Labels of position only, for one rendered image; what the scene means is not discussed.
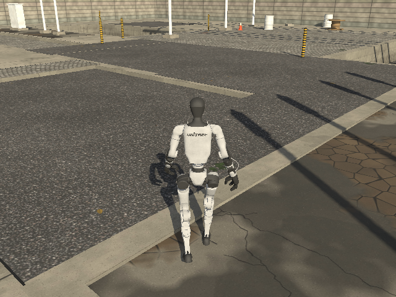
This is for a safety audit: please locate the robot left foot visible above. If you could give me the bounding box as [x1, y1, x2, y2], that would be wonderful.
[183, 251, 192, 263]

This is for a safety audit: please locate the left robot upper arm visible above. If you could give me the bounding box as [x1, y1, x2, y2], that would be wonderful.
[168, 124, 185, 158]

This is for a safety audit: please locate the robot left forearm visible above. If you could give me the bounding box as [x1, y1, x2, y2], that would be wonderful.
[165, 149, 174, 168]

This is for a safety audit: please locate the left robot shin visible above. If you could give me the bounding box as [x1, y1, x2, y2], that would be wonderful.
[180, 211, 191, 255]

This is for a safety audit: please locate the robot right hand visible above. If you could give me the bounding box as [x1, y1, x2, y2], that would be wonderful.
[225, 175, 239, 191]

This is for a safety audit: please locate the robot left hand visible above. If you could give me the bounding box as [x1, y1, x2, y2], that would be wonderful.
[164, 165, 179, 175]

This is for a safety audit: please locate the robot right forearm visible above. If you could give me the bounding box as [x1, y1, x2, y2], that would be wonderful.
[223, 149, 236, 177]

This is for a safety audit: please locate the right robot upper arm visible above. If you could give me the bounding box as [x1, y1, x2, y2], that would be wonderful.
[210, 124, 228, 159]

